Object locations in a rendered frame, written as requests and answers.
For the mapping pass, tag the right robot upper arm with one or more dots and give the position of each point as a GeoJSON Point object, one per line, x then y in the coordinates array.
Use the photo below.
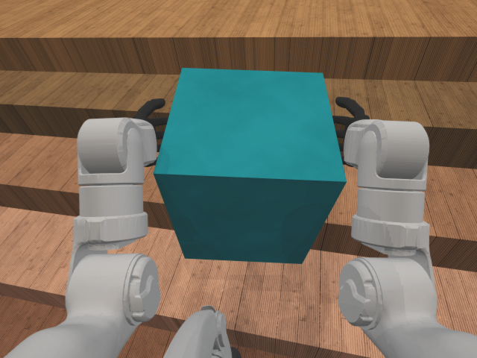
{"type": "Point", "coordinates": [393, 301]}

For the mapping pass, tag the robot right forearm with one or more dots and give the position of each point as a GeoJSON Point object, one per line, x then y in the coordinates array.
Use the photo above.
{"type": "Point", "coordinates": [392, 161]}

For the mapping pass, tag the left robot hand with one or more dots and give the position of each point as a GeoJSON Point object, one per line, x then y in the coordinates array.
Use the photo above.
{"type": "Point", "coordinates": [146, 110]}

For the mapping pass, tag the carton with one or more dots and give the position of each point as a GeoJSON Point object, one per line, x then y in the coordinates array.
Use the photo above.
{"type": "Point", "coordinates": [249, 167]}

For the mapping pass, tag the robot left forearm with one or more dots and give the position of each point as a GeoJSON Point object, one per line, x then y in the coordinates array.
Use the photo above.
{"type": "Point", "coordinates": [112, 154]}

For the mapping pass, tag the left robot upper arm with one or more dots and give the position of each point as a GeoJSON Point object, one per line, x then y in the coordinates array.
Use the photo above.
{"type": "Point", "coordinates": [108, 296]}

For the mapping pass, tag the right robot hand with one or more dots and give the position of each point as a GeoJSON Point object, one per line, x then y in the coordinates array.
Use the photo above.
{"type": "Point", "coordinates": [356, 110]}

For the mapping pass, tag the robot left thigh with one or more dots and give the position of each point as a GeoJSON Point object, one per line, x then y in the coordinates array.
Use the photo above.
{"type": "Point", "coordinates": [201, 335]}

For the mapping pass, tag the robot left shin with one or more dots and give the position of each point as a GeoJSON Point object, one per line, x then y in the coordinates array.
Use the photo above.
{"type": "Point", "coordinates": [226, 352]}

